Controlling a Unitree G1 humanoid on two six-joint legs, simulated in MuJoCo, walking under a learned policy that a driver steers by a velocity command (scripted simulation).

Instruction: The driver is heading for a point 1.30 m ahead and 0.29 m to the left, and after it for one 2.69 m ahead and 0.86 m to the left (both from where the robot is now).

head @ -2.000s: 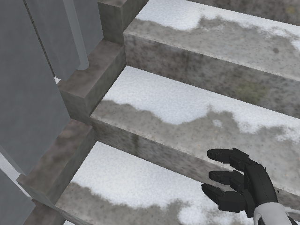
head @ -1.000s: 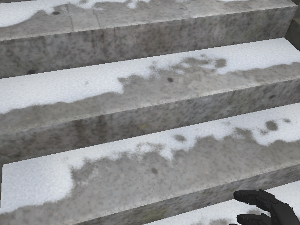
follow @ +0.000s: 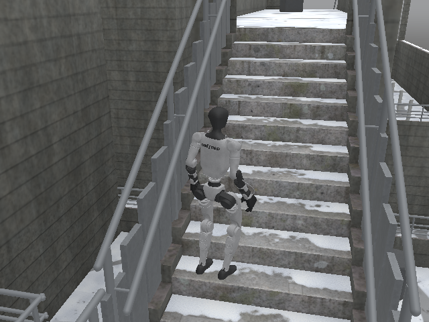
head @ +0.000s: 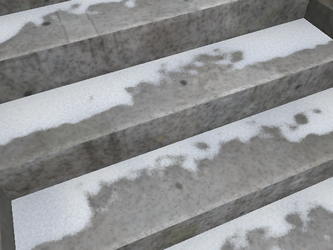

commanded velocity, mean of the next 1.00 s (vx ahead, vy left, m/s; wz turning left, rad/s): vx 0.89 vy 0.00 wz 0.00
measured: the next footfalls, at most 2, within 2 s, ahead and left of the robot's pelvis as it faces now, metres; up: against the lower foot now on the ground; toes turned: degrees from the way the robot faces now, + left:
left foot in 0.48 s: +0.30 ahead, +0.12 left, +0.16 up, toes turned +1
right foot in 0.92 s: +0.63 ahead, -0.05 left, +0.32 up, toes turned -5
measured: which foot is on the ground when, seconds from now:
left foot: down 0.00-0.06, up 0.08-0.46, down 0.48-0.94, up 0.96-1.00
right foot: down 0.00-0.48, up 0.50-0.90, down 0.92-1.00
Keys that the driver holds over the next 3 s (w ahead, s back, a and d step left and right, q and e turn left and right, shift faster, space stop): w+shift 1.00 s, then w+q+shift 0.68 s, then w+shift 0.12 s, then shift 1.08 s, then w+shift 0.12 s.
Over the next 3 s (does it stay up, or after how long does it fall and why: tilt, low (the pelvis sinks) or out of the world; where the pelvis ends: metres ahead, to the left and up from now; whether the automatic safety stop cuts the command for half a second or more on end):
stays up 1.56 0.33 0.92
